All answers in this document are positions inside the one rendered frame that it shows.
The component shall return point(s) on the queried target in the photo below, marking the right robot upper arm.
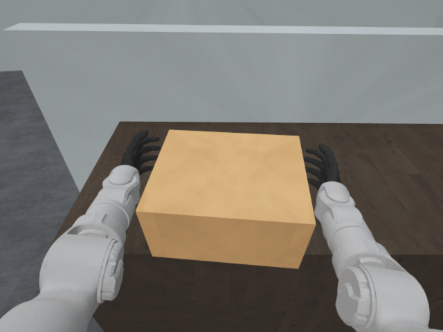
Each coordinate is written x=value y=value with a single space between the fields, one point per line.
x=371 y=299

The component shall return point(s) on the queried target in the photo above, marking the left robot hand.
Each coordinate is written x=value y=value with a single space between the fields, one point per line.
x=133 y=155

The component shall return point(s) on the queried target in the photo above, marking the carton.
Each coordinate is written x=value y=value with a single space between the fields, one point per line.
x=240 y=198

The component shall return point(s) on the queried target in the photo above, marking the pedestal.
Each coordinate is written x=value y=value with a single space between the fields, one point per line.
x=393 y=172

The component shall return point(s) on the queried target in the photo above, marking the robot right forearm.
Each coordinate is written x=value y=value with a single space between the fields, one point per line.
x=347 y=234

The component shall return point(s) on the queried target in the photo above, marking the left robot upper arm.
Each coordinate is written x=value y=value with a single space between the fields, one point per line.
x=81 y=272

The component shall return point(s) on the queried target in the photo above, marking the robot left forearm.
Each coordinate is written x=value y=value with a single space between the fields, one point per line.
x=110 y=213

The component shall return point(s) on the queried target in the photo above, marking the right robot hand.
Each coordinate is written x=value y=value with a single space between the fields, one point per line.
x=328 y=167

